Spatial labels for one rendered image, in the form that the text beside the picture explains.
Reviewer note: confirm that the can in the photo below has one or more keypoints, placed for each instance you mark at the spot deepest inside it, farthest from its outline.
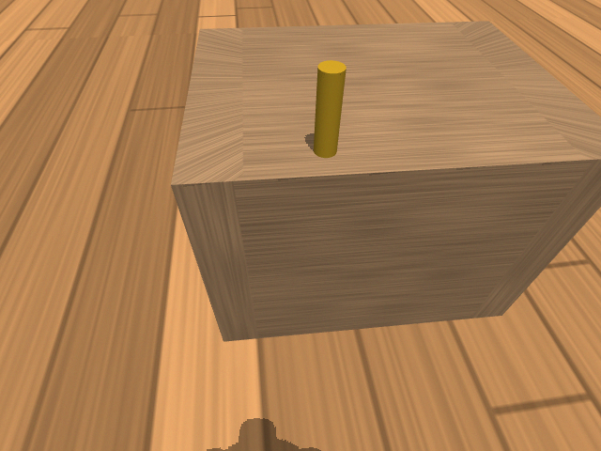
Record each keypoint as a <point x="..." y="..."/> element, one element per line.
<point x="329" y="98"/>

